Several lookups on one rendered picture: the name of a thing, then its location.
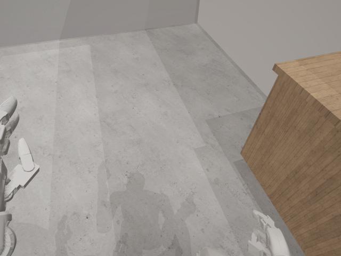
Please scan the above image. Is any robot left forearm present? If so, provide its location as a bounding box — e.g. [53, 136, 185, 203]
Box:
[0, 211, 17, 256]

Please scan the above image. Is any counter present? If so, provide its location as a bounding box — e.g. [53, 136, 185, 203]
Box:
[240, 51, 341, 256]

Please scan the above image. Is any robot right hand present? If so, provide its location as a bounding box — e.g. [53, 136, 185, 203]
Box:
[248, 210, 290, 256]

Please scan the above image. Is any robot left hand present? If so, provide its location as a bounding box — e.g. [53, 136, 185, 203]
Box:
[0, 96, 39, 212]

